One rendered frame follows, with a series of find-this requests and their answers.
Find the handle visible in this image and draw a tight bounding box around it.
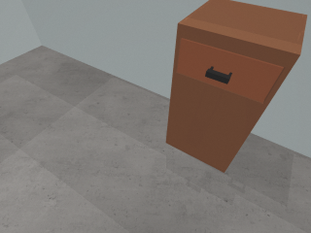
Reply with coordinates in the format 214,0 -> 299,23
205,66 -> 232,84

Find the drawer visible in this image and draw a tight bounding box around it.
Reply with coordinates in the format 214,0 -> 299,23
177,38 -> 284,103

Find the cabinet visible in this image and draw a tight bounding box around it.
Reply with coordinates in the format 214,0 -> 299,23
165,0 -> 307,173

